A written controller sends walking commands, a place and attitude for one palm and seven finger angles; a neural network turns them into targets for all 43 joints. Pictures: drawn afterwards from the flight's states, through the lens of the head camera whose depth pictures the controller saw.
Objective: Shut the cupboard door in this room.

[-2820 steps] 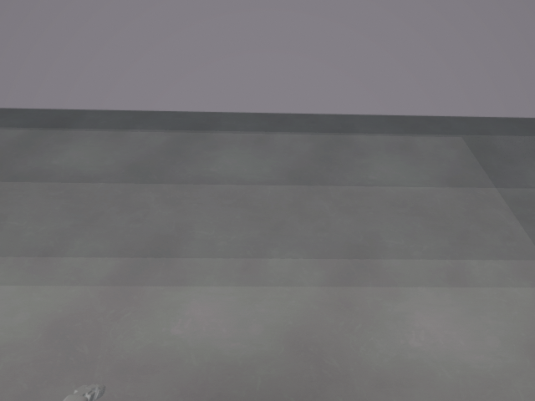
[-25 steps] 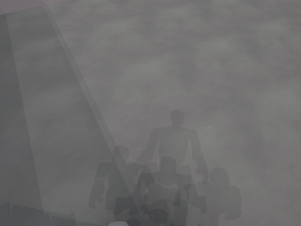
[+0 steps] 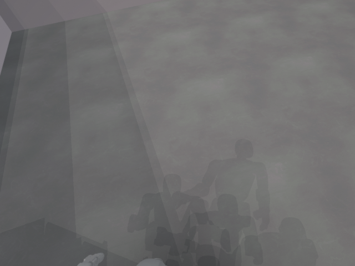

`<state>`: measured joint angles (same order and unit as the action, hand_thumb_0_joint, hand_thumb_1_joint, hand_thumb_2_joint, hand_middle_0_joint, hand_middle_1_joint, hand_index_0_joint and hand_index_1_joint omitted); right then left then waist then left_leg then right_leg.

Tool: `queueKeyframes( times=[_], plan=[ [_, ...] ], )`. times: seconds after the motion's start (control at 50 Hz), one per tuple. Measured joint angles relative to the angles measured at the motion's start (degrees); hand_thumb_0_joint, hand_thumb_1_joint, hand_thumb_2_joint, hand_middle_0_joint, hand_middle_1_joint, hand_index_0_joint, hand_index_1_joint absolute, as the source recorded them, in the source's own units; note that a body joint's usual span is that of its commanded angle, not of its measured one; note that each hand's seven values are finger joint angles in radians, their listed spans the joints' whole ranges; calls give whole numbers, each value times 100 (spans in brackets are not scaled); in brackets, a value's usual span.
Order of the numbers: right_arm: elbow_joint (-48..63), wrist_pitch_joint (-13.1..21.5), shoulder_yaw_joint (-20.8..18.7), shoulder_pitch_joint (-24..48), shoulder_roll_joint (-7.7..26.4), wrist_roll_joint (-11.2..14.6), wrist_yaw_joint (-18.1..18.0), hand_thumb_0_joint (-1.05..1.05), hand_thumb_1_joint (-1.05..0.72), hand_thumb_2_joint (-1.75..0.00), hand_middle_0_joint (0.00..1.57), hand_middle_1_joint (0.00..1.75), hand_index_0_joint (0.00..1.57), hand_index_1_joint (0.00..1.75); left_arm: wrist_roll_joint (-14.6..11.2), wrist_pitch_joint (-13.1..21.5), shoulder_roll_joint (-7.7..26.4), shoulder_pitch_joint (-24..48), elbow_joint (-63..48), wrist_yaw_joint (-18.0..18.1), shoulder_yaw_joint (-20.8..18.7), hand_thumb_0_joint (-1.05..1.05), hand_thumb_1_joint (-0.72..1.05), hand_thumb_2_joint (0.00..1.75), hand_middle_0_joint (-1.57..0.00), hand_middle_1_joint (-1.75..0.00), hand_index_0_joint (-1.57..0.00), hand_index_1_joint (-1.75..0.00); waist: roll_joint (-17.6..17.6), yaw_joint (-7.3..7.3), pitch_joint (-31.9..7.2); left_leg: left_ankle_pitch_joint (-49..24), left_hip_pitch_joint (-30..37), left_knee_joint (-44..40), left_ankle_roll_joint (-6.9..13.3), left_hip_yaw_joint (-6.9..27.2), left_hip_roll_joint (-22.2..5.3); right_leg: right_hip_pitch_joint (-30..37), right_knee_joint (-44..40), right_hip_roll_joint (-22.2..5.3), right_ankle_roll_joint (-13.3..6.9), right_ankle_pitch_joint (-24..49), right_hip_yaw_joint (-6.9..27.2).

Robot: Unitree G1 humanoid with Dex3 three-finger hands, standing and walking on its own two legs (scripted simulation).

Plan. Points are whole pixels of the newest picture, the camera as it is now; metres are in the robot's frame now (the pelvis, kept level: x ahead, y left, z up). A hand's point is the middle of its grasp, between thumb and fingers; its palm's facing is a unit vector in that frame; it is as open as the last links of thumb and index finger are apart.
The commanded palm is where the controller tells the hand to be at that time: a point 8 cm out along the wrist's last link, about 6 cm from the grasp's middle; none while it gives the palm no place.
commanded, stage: turn or walk to find it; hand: left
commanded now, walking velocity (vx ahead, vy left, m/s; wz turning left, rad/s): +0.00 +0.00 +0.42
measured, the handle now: out of the picture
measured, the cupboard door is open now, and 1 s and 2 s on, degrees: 51 51 51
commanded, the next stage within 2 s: none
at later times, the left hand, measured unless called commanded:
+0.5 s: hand out of the picture -0.01 +0.25 -0.17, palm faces +0.28 -0.93 -0.25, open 7.4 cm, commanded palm none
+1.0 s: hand out of the picture +0.02 +0.19 -0.14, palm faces +0.44 -0.86 -0.26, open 7.4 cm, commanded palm none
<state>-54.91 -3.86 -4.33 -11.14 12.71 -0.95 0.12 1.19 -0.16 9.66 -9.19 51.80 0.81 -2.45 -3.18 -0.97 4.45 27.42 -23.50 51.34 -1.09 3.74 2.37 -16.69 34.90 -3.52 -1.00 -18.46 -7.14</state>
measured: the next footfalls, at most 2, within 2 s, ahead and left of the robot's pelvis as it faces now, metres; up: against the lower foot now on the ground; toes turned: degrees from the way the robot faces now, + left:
left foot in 0.34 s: +0.02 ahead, +0.14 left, +0.00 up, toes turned +15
right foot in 0.76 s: +0.10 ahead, -0.09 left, +0.00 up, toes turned +14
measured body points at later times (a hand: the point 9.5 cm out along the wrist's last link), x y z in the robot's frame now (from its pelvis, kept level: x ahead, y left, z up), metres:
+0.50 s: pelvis +0.01 +0.03 +0.01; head +0.04 +0.06 +0.45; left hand -0.02 +0.30 -0.15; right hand +0.16 -0.18 -0.12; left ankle -0.02 +0.13 -0.73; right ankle +0.00 -0.11 -0.66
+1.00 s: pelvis +0.03 -0.01 +0.01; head +0.08 -0.02 +0.46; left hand +0.00 +0.23 -0.12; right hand +0.17 -0.22 -0.16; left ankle -0.07 +0.12 -0.65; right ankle +0.06 -0.09 -0.73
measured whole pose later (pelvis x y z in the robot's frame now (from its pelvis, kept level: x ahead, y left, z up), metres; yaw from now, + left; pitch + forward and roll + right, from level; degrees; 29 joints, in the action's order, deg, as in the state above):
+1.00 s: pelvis +0.03 -0.01 +0.01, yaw +26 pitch +0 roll +3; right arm -56.5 -4.7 -4.8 -11.5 13.5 -1.1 0.9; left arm 1.4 -0.2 8.3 -11.6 52.6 1.3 -2.4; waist -1.7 -1.2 4.8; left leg 23.9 -26.2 62.2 -3.7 1.0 -0.4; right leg -12.5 29.6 -5.5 -1.8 -17.0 -10.6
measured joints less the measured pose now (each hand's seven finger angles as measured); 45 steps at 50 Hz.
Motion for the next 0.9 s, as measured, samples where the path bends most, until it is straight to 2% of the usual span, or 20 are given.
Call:
queueKeyframes(
  times=[0.06, 0.12, 0.18, 0.26, 0.3, 0.34, 0.36, 0.4, 0.44, 0.48, 0.56, 0.66, 0.72, 0.76, 0.78, 0.8, 0.82, 0.86, 0.9],
  plan=[
    [-65, -62, -60, 16, 68, -19, 48, 0, -91, -90, 20, 30, 20, 30, 8, -20, -99, -97, -9, 37, 11, 0, 90, 90, -20, -30, -20, -30, 16, -9, 28, -226, -393, 1273, -88, -137, -59, 169, -233, -87, -45, 56, -128],
    [-99, -70, -62, 5, 79, -19, 76, 0, -91, -90, 19, 30, 20, 30, 22, -19, -123, -202, 36, 46, 12, 0, 90, 90, -20, -30, -21, -30, 111, -23, 33, -380, -405, 1350, -199, -257, -207, 305, -448, -178, -35, 138, -260],
    [-131, -76, -35, 20, 64, -6, 83, 0, -91, -90, 19, 30, 20, 30, 36, -9, -86, -290, 81, 44, -10, 0, 90, 90, -20, -30, -21, -30, 226, 12, 48, -293, -192, 719, -257, -370, -322, 383, -549, -280, -12, 155, -408],
    [-133, -46, 35, 149, 30, 22, 80, 0, -91, -90, 19, 30, 20, 30, 57, -7, 54, -385, 150, 24, -58, 0, 91, 90, -20, -30, -21, -30, 362, 131, 104, -181, 190, -352, -231, -563, -371, 381, -459, -406, 63, 81, -604],
    [-90, 5, 74, 223, 10, 31, 78, 0, -91, -90, 19, 30, 20, 30, 52, -25, 148, -438, 205, 22, -92, 0, 90, 90, -20, -30, -21, -30, 420, 173, 114, -374, 430, -987, -195, -682, -356, 351, -310, -477, 132, -10, -716],
    [-2, 85, 106, 263, 13, 26, 90, 0, -91, -90, 19, 30, 20, 30, 21, -63, 249, -532, 256, 18, -132, 0, 90, 90, -20, -30, -21, -30, 445, 190, 74, -965, 777, -1822, -78, -806, -352, 251, 19, -547, 231, -193, -817],
    [26, 138, 104, 303, -23, 9, 85, 0, -91, -90, 19, 30, 20, 30, -4, -108, 326, -547, 293, 14, -162, 0, 90, 90, -20, -30, -21, -30, 531, 185, 72, -988, 768, -1842, 85, -821, -291, 117, 350, -619, 308, -337, -733],
    [86, 204, 134, 366, -97, 7, 58, 0, -91, -90, 19, 30, 20, 30, -14, -249, 444, -527, 385, 47, -194, 0, 90, 90, -20, -30, -21, -30, 628, 231, 84, -871, 731, -1690, 267, -811, -240, -254, 1295, -527, 440, -1094, -283],
    [132, 244, 156, 367, -132, -8, -8, 0, -91, -90, 19, 30, 20, 30, -23, -342, 480, -472, 482, 52, -207, 1, 90, 90, -20, -30, -20, -30, 566, 219, 41, -888, 787, -1791, 317, -722, -260, -588, 2112, -353, 506, -1232, 24],
    [144, 259, 183, 349, -151, -21, -54, 0, -91, -90, 19, 30, 20, 30, -26, -358, 488, -404, 496, 19, -216, 1, 91, 90, -20, -30, -20, -30, 505, 213, 6, -1019, 889, -2018, 305, -631, -257, -818, 2552, -265, 548, -997, 205],
    [133, 262, 218, 276, -181, -21, -67, 0, -90, -90, 20, 30, 21, 30, -30, -326, 457, -265, 383, -19, -198, 1, 91, 90, -19, -29, -20, -30, 432, 207, -46, -1231, 1027, -2373, 315, -477, -204, -976, 2504, -214, 612, -664, 392],
    [119, 225, 192, 156, -204, -41, -44, 0, -90, -90, 20, 30, 21, 30, -41, -301, 343, -62, 222, -25, -146, 1, 91, 90, -19, -29, -20, -30, 329, 103, -44, -1279, 997, -2409, 254, -278, -140, -792, 1675, -113, 630, -669, 439],
    [93, 184, 150, 69, -182, -51, -37, 0, -90, -90, 20, 30, 21, 30, -61, -247, 244, 52, 134, -28, -103, 1, 91, 90, -19, -29, -20, -30, 230, 14, -30, -1211, 880, -2233, 175, -132, -102, -471, 860, 18, 592, -548, 383],
    [73, 155, 118, -23, -157, -33, -33, 0, -90, -90, 20, 30, 21, 30, -70, -163, 194, 76, 61, -31, -68, 0, 90, 90, -20, -29, -20, -30, 191, -15, -57, -1101, 744, -1995, 94, -37, -44, -98, -6, 84, 546, -10, 311],
    [56, 142, 91, -55, -111, -9, -24, 0, -90, -90, 20, 30, 21, 30, -48, -101, 134, 92, 48, -18, -53, 0, 90, 90, -20, -30, -20, -30, 98, -19, -51, -1016, 629, -1765, 68, 24, -58, -22, -171, 135, 260, 145, 232],
    [35, 113, 53, -68, -62, 7, -22, 0, -90, -90, 20, 30, 21, 30, -23, -58, 68, 107, 32, -10, -23, 0, 90, 90, -20, -30, -20, -30, 7, -40, -20, -597, 469, -1329, 40, 60, -49, -19, -105, 143, 71, 124, 142],
    [14, 63, 24, -80, -27, 6, -23, 0, -90, -90, 20, 30, 21, 30, -16, -23, 14, 100, 11, -1, 0, 0, 90, 90, -20, -30, -20, -30, -24, -52, -2, -196, 271, -741, 19, 55, 4, -7, -42, 102, -34, 56, 69],
    [-51, -22, -25, -77, 36, -6, -7, 0, -90, -90, 20, 30, 20, 30, -13, 5, -78, 45, -18, 23, 16, 0, 90, 90, -20, -30, -20, -30, -33, -41, 28, 15, -95, 476, -35, -24, 50, 98, -94, 18, -99, 0, -32],
    [-105, -56, -55, -64, 82, -19, 27, 0, -91, -90, 20, 30, 20, 30, -8, 0, -133, -32, -6, 39, 21, 0, 90, 90, -20, -30, -21, -30, -23, -43, 41, -189, -327, 1249, -109, -122, -24, 222, -250, -39, -91, 47, -123]
  ],
)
